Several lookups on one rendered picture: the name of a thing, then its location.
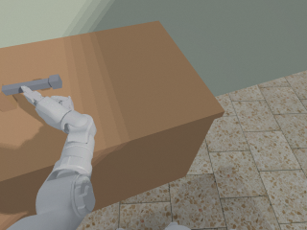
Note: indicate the right robot shin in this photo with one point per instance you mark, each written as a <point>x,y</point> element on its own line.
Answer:
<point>172,223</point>

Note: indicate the left robot hand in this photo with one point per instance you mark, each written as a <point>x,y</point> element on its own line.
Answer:
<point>51,110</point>

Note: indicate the left robot forearm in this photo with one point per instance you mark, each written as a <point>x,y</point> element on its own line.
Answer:
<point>78,149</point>

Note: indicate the left robot upper arm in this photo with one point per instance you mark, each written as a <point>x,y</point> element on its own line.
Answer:
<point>61,204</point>

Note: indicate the tap lever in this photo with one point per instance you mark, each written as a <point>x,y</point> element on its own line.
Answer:
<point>54,81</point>

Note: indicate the counter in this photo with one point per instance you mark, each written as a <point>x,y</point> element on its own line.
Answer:
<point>150,107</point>

